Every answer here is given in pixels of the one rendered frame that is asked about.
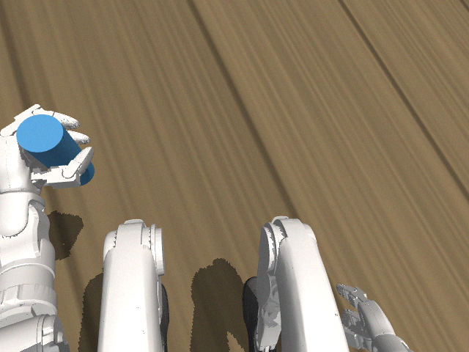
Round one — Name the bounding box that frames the right robot hand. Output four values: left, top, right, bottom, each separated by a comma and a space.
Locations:
336, 284, 395, 352

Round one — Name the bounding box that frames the left robot arm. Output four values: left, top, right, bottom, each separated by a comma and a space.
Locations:
0, 191, 70, 352

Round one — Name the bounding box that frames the right robot foot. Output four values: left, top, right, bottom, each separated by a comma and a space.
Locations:
243, 276, 276, 352

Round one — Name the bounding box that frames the left robot hand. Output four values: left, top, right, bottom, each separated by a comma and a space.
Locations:
0, 104, 94, 195

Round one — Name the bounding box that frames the can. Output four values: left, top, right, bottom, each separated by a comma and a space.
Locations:
16, 114, 95, 186

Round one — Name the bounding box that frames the right robot arm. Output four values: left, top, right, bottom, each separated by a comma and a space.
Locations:
372, 334, 413, 352

